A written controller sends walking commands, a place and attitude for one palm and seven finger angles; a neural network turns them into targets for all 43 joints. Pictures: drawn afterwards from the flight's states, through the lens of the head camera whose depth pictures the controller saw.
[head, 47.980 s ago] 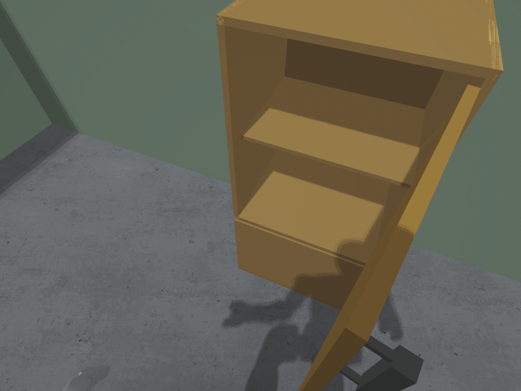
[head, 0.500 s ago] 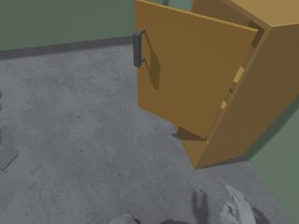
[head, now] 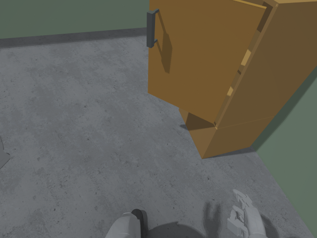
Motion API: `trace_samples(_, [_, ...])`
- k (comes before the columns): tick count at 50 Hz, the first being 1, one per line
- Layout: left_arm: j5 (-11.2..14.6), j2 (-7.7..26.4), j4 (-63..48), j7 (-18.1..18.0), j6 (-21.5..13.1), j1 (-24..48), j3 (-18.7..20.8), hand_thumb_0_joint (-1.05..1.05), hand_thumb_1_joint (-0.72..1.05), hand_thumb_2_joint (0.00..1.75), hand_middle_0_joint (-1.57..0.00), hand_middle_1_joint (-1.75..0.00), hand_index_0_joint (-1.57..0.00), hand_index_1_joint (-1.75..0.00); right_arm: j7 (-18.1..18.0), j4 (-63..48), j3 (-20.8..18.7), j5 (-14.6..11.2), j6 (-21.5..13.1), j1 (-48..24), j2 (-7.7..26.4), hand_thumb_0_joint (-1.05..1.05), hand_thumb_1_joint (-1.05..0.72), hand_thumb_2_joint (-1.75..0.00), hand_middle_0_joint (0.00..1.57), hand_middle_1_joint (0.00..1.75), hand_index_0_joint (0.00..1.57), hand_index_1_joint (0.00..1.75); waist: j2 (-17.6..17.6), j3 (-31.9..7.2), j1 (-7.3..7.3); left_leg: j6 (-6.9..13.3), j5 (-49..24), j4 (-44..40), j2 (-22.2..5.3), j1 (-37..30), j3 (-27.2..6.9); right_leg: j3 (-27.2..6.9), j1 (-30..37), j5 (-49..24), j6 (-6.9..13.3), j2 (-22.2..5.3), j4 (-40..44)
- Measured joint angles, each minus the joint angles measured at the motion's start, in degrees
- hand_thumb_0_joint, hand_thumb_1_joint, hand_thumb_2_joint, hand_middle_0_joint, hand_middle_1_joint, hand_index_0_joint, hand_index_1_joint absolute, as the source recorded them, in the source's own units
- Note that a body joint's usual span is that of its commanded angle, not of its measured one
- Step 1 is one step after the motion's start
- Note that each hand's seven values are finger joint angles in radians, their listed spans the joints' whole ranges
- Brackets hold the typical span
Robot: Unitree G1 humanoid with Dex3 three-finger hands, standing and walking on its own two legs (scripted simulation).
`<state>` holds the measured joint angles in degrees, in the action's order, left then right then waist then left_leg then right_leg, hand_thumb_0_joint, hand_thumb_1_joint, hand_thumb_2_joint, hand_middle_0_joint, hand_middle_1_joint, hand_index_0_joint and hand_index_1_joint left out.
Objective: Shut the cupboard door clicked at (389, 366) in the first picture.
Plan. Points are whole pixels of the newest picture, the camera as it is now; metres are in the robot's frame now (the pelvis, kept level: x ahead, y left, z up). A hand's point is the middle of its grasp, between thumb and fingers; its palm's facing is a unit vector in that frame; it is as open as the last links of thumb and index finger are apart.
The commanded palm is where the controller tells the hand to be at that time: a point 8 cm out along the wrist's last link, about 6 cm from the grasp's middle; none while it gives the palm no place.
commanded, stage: stop stepping back and stand still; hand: left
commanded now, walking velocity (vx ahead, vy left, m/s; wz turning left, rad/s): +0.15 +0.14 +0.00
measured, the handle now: (153, 28) +0.90 +0.10 +0.08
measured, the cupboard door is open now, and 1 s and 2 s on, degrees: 42 42 42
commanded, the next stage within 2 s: let the arm hang, fingers relaxed in 1.36 s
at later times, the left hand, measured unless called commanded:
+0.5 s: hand out of the picture +0.12 +0.26 +0.21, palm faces +0.30 -0.83 -0.47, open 7.4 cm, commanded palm +0.07 +0.32 +0.21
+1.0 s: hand out of the picture +0.17 +0.29 +0.21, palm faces +0.30 -0.80 -0.53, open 7.4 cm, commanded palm +0.11 +0.34 +0.21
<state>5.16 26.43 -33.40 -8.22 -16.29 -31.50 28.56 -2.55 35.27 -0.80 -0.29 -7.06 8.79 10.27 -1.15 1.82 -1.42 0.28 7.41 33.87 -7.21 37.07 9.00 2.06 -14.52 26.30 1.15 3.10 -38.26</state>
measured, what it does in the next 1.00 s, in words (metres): steps on the spot: left foot, then right foot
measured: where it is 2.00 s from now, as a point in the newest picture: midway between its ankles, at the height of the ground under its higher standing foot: outside the picture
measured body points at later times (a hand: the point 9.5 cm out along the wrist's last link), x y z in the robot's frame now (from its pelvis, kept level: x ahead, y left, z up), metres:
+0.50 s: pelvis -0.10 +0.04 +0.03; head -0.10 +0.05 +0.47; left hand +0.10 +0.31 +0.23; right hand +0.00 -0.22 -0.06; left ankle +0.00 +0.12 -0.69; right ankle -0.14 -0.04 -0.71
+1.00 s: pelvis -0.07 +0.06 +0.03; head -0.04 +0.06 +0.48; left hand +0.15 +0.33 +0.24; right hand +0.07 -0.16 -0.07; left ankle -0.03 +0.17 -0.71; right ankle -0.09 -0.03 -0.71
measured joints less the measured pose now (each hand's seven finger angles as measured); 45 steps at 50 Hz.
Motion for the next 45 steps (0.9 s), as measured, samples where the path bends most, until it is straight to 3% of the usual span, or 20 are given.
trace_samples(2, [-1.05,-1.38,0.14,-0.03,-0.18,0.62,-2.79,0.02,0.88,0.9,-0.21,-0.3,-0.21,-0.3,-0.13,2.47,0.11,0.42,0.33,0.02,0.28,0.01,-0.9,-0.9,0.21,0.3,0.2,0.3,0.65,0.55,-1.55,-2.35,9.89,9.05,2.2,-0.51,-2.32,-1.41,0.49,-2.65,-0.87,-0.95,0.68])
trace_samples(5, [-1.99,-1.95,0.35,-0.5,1.16,0.73,-4.1,0.01,0.88,0.9,-0.21,-0.3,-0.21,-0.31,-0.7,3.45,1.38,0.26,1.7,2.36,-0.26,0.01,-0.9,-0.9,0.21,0.3,0.2,0.3,4.13,-2.24,-2.86,-2.43,12.11,13.11,5.69,-6.11,-3.87,-4.7,0.51,-5.68,-2.09,-3.34,3.57])
trace_samples(8, [-2.06,-2.18,3.15,-1.0,2.64,3.13,-4.13,0.01,0.88,0.9,-0.21,-0.3,-0.21,-0.31,-1.87,1.41,1.87,0.09,1.32,4.85,1.1,0.01,-0.9,-0.9,0.21,0.3,0.2,0.3,2.71,-5.16,-0.85,-1.02,8.73,2.04,5.5,-15.78,-5.92,-4.62,-0.71,-6.95,-3.28,-3.03,4.15])
trace_samples(11, [-2.06,-2.51,8.96,-1.59,4.08,8.32,-4.09,0.01,0.88,0.9,-0.21,-0.3,-0.21,-0.31,-2.83,1.83,1.64,-0.48,1.0,4.15,1.23,0.01,-0.9,-0.9,0.21,0.3,0.2,0.3,2.84,-3.62,1.23,1.94,5.51,-0.02,6.72,-16.09,-5.87,-5.27,-0.75,-7.85,-3.13,-3.62,4.91])
trace_samples(14, [-1.89,-2.52,11.13,-1.6,5.8,6.5,-2.8,0.01,0.89,0.9,-0.21,-0.3,-0.21,-0.3,-2.55,1.31,2.37,-0.33,0.82,4.35,0.4,0.01,-0.9,-0.9,0.21,0.3,0.2,0.3,3.12,-3.38,3.03,2.05,2.84,-4.12,6.19,-17.11,-4.7,-4.91,-1.21,-5.55,-2.47,-2.79,4.65])
trace_samples(18, [-2.07,-3.05,6.83,-1.06,7.31,0.63,-4.06,0.02,0.89,0.9,-0.2,-0.3,-0.21,-0.3,-1.59,0.07,2.66,0.35,0.8,6.7,-0.53,0.01,-0.9,-0.9,0.21,0.3,0.2,0.3,3.14,-3.85,4.24,1.34,3.04,-9.16,5.32,-17.56,-4.32,-0.36,0.82,-4.56,-1.19,-0.61,5.86])
trace_samples(21, [-2.37,-1.54,1.19,-0.96,6.95,-3.27,-4.55,0.02,0.89,0.9,-0.2,-0.3,-0.21,-0.3,-1.19,-0.99,2.7,0.89,1.39,7.88,-0.49,0.01,-0.9,-0.9,0.21,0.3,0.2,0.3,4.61,-4.19,4.07,0.79,5.15,-7.74,6.04,-15.0,-3.33,1.49,5.04,-3.12,1.14,-0.34,11.95])
trace_samples(23, [-2.61,-0.99,-0.61,-0.85,6.24,-3.73,-4.62,0.02,0.89,0.9,-0.21,-0.3,-0.21,-0.3,-1.16,-0.55,2.05,1.34,2.35,7.09,0.61,0.01,-0.9,-0.9,0.21,0.3,0.2,0.3,3.22,-3.09,3.32,0.24,8.56,-1.84,5.33,-11.94,-3.86,1.51,4.27,-9.13,3.01,0.42,12.18])
trace_samples(27, [-2.46,-0.48,1.8,-1.23,4.52,-2.75,-4.62,0.01,0.88,0.9,-0.21,-0.3,-0.21,-0.31,-1.23,2.87,0.48,0.74,4.56,7.75,2.04,0.01,-0.9,-0.9,0.21,0.3,0.2,0.3,1.59,-3.78,1.98,-0.85,13.14,13.59,5.65,-8.38,-6.08,0.97,4.82,-8.68,3.18,0.69,10.24])
trace_samples(29, [-2.54,-1.19,4.64,-1.64,4.23,-2.07,-3.88,0.01,0.88,0.9,-0.21,-0.3,-0.22,-0.31,-1.58,3.68,0.25,0.53,5.17,8.91,2.37,0.01,-0.9,-0.9,0.21,0.3,0.2,0.3,1.86,-5.21,1.6,-0.83,13.1,15.62,5.43,-8.7,-6.02,0.23,5.29,-8.14,2.93,0.07,10.22])
trace_samples(35, [-3.11,-4.7,10.61,-2.61,5.16,4.21,-5.46,0.01,0.88,0.9,-0.21,-0.3,-0.21,-0.3,-3.07,4.2,0.09,0.8,3.63,10.91,4.02,0.01,-0.9,-0.9,0.2,0.3,0.2,0.3,1.36,-5.85,2.28,0.65,11.82,1.99,3.53,-17.7,-5.06,1.75,4.95,-4.82,0.92,-1.7,6.05])
trace_samples(38, [-2.94,-5.55,9.54,-2.39,5.49,5.42,-5.78,0.01,0.89,0.9,-0.2,-0.3,-0.21,-0.3,-3.19,4.29,0.27,0.82,2.73,8.08,3.11,0.01,-0.9,-0.9,0.2,0.3,0.2,0.3,3.13,-2.95,2.23,1.21,7.46,2.44,4.83,-17.78,-3.47,0.05,2.52,-2.08,0.01,-3.16,0.53])
trace_samples(41, [-2.83,-4.07,6.89,-1.67,5.37,4.0,-4.88,0.02,0.89,0.9,-0.2,-0.3,-0.21,-0.3,-2.53,3.04,1.29,1.34,1.22,5.52,0.54,0.01,-0.9,-0.9,0.2,0.3,0.2,0.3,4.45,-0.85,2.78,1.3,7.06,0.18,5.27,-18.69,-2.18,-1.02,-0.6,-1.33,-0.47,-3.03,-2.45])
trace_samples(45, [-2.47,-0.52,1.59,-1.17,4.37,1.6,-2.76,0.02,0.89,0.9,-0.21,-0.3,-0.21,-0.3,-1.01,0.99,3.19,1.34,-0.17,3.97,-2.17,0.01,-0.9,-0.9,0.2,0.3,0.2,0.3,4.52,0.77,2.7,0.72,5.6,-2.76,4.85,-19.16,-2.02,0.42,-0.39,-7.1,-0.9,-2.72,5.26])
